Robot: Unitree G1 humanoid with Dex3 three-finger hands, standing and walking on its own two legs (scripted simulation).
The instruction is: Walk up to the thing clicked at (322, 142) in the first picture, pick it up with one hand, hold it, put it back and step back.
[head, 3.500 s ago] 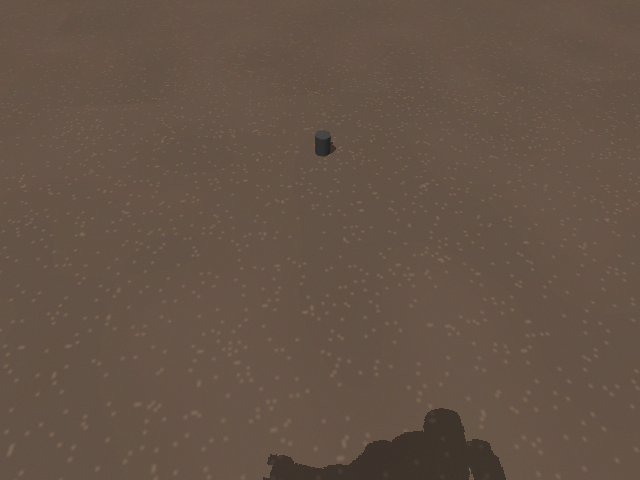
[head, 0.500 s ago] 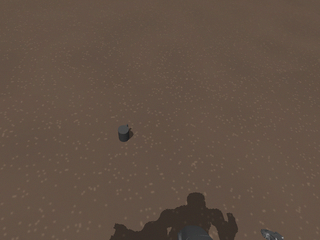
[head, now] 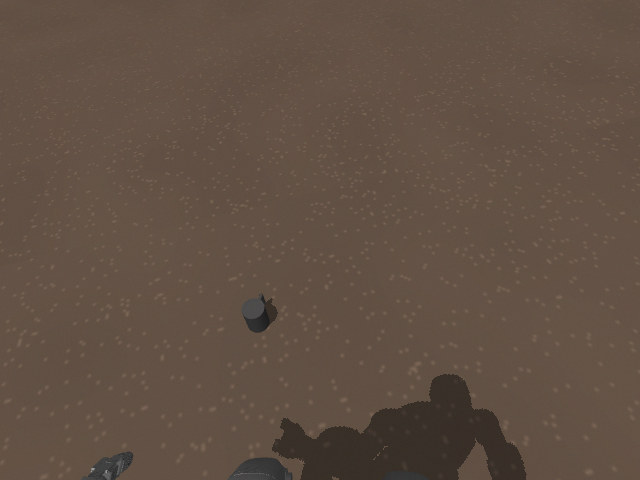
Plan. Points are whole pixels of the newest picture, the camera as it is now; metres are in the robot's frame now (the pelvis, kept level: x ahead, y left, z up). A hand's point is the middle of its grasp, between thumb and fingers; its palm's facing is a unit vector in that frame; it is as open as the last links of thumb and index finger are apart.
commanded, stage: walk up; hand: left
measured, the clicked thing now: (257, 311) +0.70 +0.27 -0.72
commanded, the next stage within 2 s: none
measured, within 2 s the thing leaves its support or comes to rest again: neither
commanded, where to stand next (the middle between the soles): +0.31 +0.05 m, yaw +1 degrees
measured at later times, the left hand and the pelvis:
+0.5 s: hand (112, 441) +0.19 +0.34 -0.16, palm faces -0.04 -0.95 -0.31, open 7.4 cm; pelvis +0.15 +0.07 +0.00, yaw +1 degrees
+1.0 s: hand (151, 366) +0.30 +0.30 -0.14, palm faces -0.02 -0.93 -0.37, open 7.4 cm; pelvis +0.22 +0.04 -0.01, yaw +0 degrees
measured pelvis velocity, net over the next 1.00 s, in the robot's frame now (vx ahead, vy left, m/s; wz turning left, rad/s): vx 0.22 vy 0.04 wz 0.01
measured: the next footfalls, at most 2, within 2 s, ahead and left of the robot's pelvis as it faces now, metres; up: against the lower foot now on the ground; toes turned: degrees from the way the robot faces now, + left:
left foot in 0.32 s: +0.23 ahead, +0.17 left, +0.00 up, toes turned +5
right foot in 0.78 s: +0.30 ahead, -0.08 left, +0.00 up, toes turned +1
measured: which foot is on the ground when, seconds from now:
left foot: up 0.00-0.30, down 0.32-0.80, up 0.82-1.00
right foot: down 0.00-0.34, up 0.36-0.76, down 0.78-1.00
